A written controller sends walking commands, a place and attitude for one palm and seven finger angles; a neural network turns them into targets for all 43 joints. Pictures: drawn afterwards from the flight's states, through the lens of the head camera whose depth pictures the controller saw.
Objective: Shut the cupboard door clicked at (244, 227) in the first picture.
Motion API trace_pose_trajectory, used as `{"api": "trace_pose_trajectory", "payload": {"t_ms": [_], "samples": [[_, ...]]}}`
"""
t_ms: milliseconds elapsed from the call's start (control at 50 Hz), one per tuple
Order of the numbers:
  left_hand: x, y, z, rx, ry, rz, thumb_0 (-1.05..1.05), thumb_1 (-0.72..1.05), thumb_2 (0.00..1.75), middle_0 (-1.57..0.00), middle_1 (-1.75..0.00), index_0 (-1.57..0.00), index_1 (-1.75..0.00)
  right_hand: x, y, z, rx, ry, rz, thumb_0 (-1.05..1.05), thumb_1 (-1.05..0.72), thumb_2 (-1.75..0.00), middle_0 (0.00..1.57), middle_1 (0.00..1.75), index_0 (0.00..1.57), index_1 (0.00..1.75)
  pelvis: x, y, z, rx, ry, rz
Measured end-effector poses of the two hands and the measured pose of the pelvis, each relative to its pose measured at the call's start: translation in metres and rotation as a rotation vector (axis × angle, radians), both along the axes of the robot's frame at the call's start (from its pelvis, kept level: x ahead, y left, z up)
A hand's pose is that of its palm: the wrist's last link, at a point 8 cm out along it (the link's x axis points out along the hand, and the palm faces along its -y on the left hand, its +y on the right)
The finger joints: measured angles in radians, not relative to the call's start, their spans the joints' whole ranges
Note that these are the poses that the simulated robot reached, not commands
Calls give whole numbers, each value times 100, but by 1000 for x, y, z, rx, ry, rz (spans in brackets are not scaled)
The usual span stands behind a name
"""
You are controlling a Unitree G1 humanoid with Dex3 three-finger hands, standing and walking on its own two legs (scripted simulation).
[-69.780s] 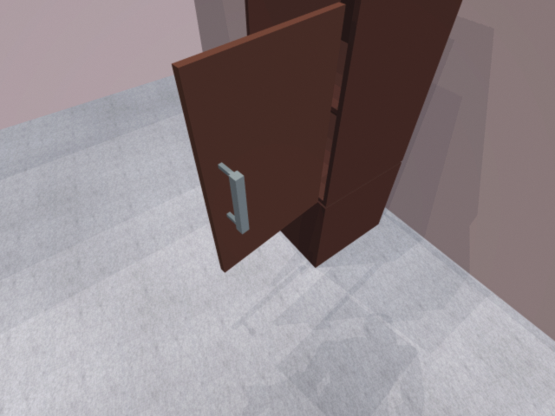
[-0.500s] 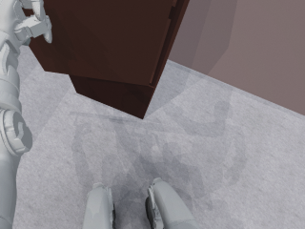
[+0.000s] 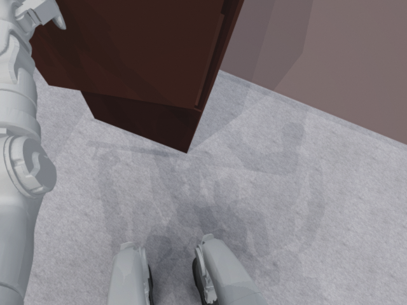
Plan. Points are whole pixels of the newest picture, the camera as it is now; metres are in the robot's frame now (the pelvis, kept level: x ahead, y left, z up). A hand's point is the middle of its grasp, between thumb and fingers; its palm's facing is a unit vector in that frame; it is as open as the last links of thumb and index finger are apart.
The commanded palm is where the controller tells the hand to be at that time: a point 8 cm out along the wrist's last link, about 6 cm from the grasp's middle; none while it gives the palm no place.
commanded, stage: pull the fist back off the door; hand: left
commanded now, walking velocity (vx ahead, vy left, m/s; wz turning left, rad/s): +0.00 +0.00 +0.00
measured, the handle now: out of the picture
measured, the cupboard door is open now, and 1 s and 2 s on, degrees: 14 13 13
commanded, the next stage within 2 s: draw the hand back to the body in 0.74 s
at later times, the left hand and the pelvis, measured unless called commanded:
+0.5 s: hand (48, 43) +0.53 +0.17 +0.10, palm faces +0.14 -0.99 -0.02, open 3.1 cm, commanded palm +0.50 +0.20 +0.10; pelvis +0.01 -0.01 +0.03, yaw +3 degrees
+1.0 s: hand (46, 60) +0.48 +0.16 +0.12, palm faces +0.15 -0.99 -0.02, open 3.1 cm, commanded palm +0.43 +0.21 +0.13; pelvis +0.01 -0.01 +0.05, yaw +3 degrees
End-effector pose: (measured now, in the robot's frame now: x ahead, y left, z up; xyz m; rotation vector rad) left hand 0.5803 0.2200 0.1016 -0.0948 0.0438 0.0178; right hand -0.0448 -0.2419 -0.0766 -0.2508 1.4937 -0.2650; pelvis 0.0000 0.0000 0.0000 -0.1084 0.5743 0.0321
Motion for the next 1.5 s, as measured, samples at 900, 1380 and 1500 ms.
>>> {"api": "trace_pose_trajectory", "payload": {"t_ms": [900,1380,1500], "samples": [[-107,-15,6,127,-38,121,2,90,90,-130,-150,-130,-150,105,-20,8,71,-236,104,0,-91,-90,20,30,20,30,8,-11,38,69,-165,31],[-243,23,91,143,-113,91,2,90,90,-128,-148,-127,-147,193,-15,87,75,-584,169,1,-91,-90,20,30,20,30,20,-9,99,97,-403,44],[-283,34,105,296,-17,173,2,90,90,-118,-137,-117,-136,236,2,114,84,-698,179,1,-91,-90,20,30,20,30,25,-8,114,117,-472,42]]}}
